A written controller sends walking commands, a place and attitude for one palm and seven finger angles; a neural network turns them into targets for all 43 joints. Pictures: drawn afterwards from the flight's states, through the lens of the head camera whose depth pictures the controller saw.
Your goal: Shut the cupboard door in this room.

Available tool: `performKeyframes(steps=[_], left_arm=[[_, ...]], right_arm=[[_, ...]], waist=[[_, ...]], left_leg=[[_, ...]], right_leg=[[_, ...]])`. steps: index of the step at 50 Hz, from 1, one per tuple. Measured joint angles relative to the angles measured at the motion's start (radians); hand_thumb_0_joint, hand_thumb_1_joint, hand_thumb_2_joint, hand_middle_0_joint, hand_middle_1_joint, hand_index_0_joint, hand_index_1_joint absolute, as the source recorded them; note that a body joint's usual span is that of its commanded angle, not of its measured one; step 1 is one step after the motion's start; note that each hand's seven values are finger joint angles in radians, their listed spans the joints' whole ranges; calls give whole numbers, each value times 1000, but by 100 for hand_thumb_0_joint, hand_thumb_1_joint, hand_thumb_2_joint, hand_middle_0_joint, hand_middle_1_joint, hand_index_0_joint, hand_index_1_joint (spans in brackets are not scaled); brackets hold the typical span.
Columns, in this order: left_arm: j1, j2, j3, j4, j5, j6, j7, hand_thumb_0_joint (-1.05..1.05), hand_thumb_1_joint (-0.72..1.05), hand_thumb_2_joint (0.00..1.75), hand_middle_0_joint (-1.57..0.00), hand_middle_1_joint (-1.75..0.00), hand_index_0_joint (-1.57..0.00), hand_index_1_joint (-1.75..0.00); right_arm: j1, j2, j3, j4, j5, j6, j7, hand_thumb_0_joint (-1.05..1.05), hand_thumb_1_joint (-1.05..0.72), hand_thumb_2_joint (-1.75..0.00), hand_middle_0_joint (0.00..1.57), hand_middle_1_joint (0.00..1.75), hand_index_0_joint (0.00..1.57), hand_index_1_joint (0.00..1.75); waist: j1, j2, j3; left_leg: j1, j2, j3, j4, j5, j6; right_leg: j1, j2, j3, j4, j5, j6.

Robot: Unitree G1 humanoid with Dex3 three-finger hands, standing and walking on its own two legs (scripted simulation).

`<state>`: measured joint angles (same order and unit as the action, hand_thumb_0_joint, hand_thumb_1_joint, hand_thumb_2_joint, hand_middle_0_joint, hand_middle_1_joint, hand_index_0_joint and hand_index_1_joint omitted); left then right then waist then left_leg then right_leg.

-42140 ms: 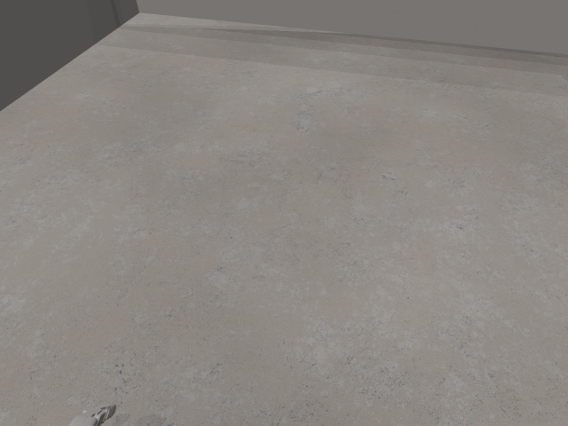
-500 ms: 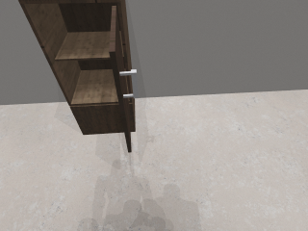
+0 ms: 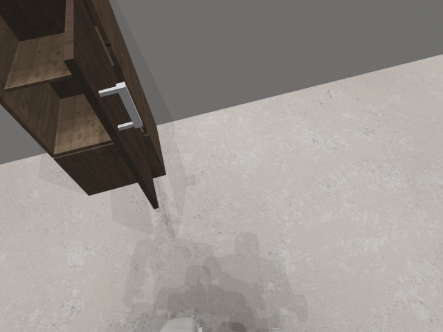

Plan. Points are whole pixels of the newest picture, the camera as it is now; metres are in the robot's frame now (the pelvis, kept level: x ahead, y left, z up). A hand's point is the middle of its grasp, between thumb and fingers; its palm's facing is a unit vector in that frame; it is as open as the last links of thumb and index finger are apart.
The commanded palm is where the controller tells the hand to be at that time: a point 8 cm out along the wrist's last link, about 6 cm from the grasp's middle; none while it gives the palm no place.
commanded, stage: walk around to get in front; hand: left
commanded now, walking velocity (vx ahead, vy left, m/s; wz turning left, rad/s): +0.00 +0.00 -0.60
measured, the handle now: (122, 108) +0.56 +0.30 +0.04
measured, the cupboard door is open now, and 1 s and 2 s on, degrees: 92 92 92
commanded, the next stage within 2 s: none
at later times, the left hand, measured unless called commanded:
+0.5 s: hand (113, 322) +0.14 +0.26 -0.16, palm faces -0.20 -0.95 -0.24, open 7.4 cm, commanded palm none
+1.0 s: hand (198, 255) +0.28 +0.10 -0.13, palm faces -0.58 -0.77 -0.26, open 7.3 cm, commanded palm none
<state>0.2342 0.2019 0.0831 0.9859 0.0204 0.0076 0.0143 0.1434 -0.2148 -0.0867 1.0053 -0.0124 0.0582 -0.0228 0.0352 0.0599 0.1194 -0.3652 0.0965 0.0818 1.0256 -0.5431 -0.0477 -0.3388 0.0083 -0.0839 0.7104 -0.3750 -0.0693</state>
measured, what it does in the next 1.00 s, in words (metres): steps on the spot, turning right: left foot, then right foot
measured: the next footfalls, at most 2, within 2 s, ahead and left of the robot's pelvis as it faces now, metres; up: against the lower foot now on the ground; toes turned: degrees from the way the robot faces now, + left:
left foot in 0.44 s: +0.10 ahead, +0.16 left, +0.00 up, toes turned -15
right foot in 0.90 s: +0.03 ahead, -0.09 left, +0.00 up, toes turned -40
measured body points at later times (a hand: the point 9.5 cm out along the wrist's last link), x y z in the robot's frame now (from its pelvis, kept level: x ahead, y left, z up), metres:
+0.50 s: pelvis +0.03 +0.06 +0.01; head +0.09 +0.07 +0.46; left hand +0.15 +0.31 -0.14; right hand +0.10 -0.22 -0.10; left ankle +0.06 +0.17 -0.72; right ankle -0.01 -0.06 -0.69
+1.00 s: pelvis +0.06 +0.01 +0.01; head +0.08 -0.03 +0.45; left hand +0.31 +0.14 -0.11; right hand -0.10 -0.20 -0.15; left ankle +0.08 +0.16 -0.65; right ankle +0.00 -0.06 -0.72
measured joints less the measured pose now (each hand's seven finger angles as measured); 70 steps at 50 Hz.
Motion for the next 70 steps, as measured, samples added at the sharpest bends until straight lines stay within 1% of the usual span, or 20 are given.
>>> performKeyframes(steps=[4,12,18,22,24,26,29,32,36,39,43,45,46,48,50,53,58,64,68,70], left_arm=[[-7,3,-4,-21,-4,2,5,0,91,89,-20,-30,-20,-30],[9,-2,-19,-47,0,2,-5,0,91,89,-20,-30,-21,-30],[14,16,-13,-61,6,16,-8,1,91,89,-20,-30,-21,-30],[15,44,-5,-66,-2,34,-8,1,91,89,-20,-30,-21,-30],[-5,66,3,-60,-4,45,-10,1,91,89,-20,-30,-21,-30],[-13,82,12,-62,1,50,-17,1,91,89,-20,-30,-20,-30],[-26,96,20,-71,5,52,-33,1,91,89,-20,-30,-20,-30],[-39,103,23,-83,3,53,-41,1,91,89,-20,-30,-20,-30],[-67,97,20,-87,2,62,-44,1,91,89,-20,-30,-20,-30],[-97,83,12,-90,1,66,-47,1,92,90,-20,-30,-20,-29],[-131,58,-3,-102,0,55,-53,1,92,90,-20,-30,-20,-29],[-136,49,-14,-113,2,34,-56,1,91,90,-20,-30,-20,-29],[-141,41,-20,-116,2,19,-53,1,91,89,-20,-30,-20,-30],[-135,26,-30,-120,-7,0,-42,1,91,89,-20,-30,-20,-30],[-109,13,-34,-117,-11,-7,-33,0,91,89,-20,-30,-20,-30],[-54,1,-38,-97,-9,-16,-29,0,91,89,-20,-30,-20,-30],[29,-10,-40,-51,-2,-34,-34,1,91,89,-20,-30,-21,-30],[104,-6,-31,-12,3,-45,-30,1,91,89,-20,-30,-21,-30],[152,11,-20,17,0,-37,-25,1,91,89,-20,-30,-21,-30],[146,24,-11,43,-9,-23,-25,1,91,89,-20,-30,-21,-30]], right_arm=[[-58,-7,8,-37,-1,-4,7,1,-91,-90,20,30,19,30],[-125,-28,20,-91,2,-9,7,0,-91,-90,20,30,19,30],[-134,-22,30,-118,10,-16,6,1,-91,-90,20,30,19,30],[-101,-12,42,-140,13,-45,6,0,-91,-90,20,30,19,30],[-76,3,47,-142,7,-51,8,0,-91,-90,20,30,20,30],[-46,15,54,-139,-1,-46,11,0,-91,-90,20,30,20,30],[5,22,55,-130,-7,-44,8,0,-91,-90,21,30,20,30],[49,23,51,-116,-7,-48,5,0,-91,-90,21,30,20,30],[101,20,41,-94,-6,-54,5,1,-91,-90,21,30,20,30],[128,12,31,-78,-8,-52,9,1,-91,-90,21,30,20,30],[159,-11,19,-54,-12,-47,18,1,-91,-90,21,30,20,30],[184,-26,16,-45,-8,-43,24,1,-91,-90,21,30,20,30],[183,-35,16,-36,-5,-33,26,1,-91,-90,21,30,20,30],[169,-43,19,-24,-3,-5,26,1,-91,-90,20,30,20,30],[150,-41,19,-22,-6,3,31,1,-91,-90,20,30,19,30],[111,-34,20,-44,-13,-12,42,1,-91,-90,20,30,19,30],[49,-25,18,-98,-13,-42,50,1,-91,-90,20,30,19,30],[-19,-21,22,-124,-11,-56,52,1,-91,-90,20,30,19,30],[-49,-10,36,-142,-10,-87,46,1,-91,-90,20,30,19,30],[-63,7,47,-149,-16,-113,40,1,-91,-90,20,30,20,30]], waist=[[10,-28,13],[22,-54,-10],[32,-78,-24],[19,-94,-44],[19,-118,-34],[18,-119,-32],[6,-105,-31],[-3,-96,-29],[-23,-84,-22],[-43,-71,-10],[-66,-45,-8],[-71,-28,-23],[-72,-14,-20],[-76,-4,-16],[-66,-11,-23],[-53,-28,-37],[-35,-39,-52],[15,-50,-51],[42,-74,-56],[43,-98,-40]], left_leg=[[-95,-36,-50,129,94,-8],[-117,-48,-106,7,144,-33],[-49,-70,-106,-195,124,-27],[67,-80,-91,-469,244,1],[72,-83,-61,-445,235,39],[97,-64,-33,-456,223,57],[138,-36,-3,-507,238,60],[167,-20,37,-543,246,61],[191,-3,93,-552,234,57],[201,15,134,-533,213,46],[204,51,190,-462,155,17],[176,82,203,-364,102,-1],[136,92,169,-254,44,-8],[42,63,64,-26,-10,-9],[-35,41,17,107,49,-10],[-118,35,-12,124,165,-23],[-192,36,-46,-1,264,-42],[-172,8,-48,-222,279,-36],[-55,-34,-18,-441,325,-3],[-41,-34,19,-386,310,49]], right_leg=[[32,20,47,-115,69,-7],[64,46,144,-220,131,5],[56,59,211,-202,123,34],[12,78,250,-117,80,68],[-44,68,228,49,-71,87],[-106,59,174,241,-126,108],[-166,24,113,423,-89,130],[-191,-15,94,478,-41,145],[-180,-55,74,417,-24,157],[-140,-69,43,281,-37,152],[-50,-59,-7,56,-44,122],[16,-43,-30,-81,24,87],[8,-29,-31,-62,43,61],[16,-15,-26,-34,25,30],[52,-4,-4,-72,25,21],[110,9,38,-163,58,22],[179,21,90,-261,77,23],[241,25,135,-290,31,46],[249,15,181,-201,-63,74],[160,11,183,49,-111,63]])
